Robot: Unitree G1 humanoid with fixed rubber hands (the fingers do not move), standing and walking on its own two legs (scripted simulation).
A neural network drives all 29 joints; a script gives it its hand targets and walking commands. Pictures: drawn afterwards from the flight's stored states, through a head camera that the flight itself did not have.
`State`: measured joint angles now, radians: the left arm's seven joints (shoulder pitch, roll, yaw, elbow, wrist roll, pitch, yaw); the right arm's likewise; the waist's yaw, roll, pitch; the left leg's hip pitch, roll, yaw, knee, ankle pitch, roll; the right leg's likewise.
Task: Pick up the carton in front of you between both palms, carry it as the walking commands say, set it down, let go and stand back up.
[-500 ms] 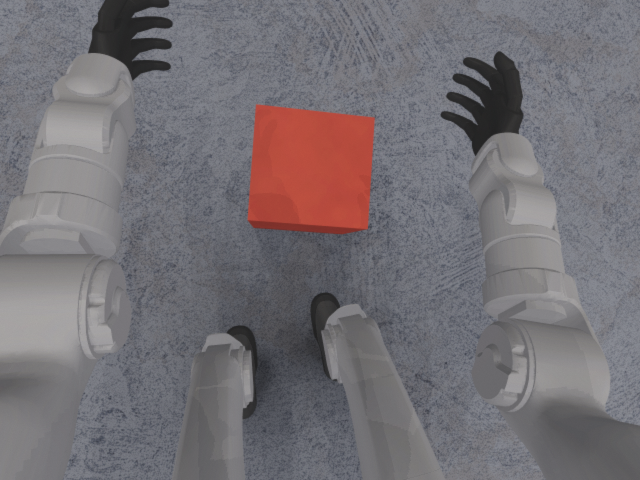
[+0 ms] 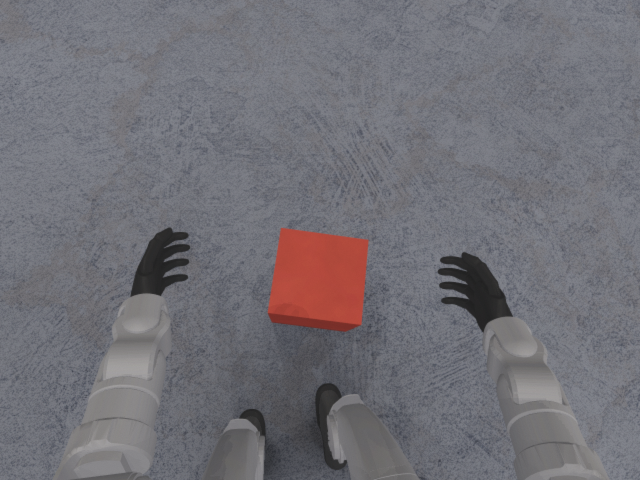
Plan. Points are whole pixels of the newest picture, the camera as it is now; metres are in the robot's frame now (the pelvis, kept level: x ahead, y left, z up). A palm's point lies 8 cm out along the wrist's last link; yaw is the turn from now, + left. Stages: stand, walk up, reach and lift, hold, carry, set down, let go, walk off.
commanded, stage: let go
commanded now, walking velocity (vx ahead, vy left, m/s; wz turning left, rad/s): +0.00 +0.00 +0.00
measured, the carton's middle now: (316, 284) +0.44 -0.08 -0.60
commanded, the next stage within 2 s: stand in 0.94 s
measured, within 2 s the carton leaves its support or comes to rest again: neither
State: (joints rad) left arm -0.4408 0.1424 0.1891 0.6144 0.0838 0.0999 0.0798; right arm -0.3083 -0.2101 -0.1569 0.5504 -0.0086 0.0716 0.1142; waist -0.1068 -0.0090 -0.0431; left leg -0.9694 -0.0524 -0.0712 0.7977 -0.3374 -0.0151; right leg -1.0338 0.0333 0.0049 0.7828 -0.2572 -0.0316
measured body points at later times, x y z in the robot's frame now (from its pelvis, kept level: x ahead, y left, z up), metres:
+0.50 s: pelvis +0.05 +0.03 +0.05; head +0.09 +0.03 +0.50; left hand +0.24 +0.25 -0.03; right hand +0.20 -0.21 -0.03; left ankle +0.00 +0.13 -0.69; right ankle +0.04 -0.09 -0.69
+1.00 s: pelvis +0.04 +0.02 +0.04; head +0.04 +0.02 +0.49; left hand +0.21 +0.26 -0.03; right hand +0.20 -0.24 -0.03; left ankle +0.00 +0.13 -0.69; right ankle +0.04 -0.09 -0.69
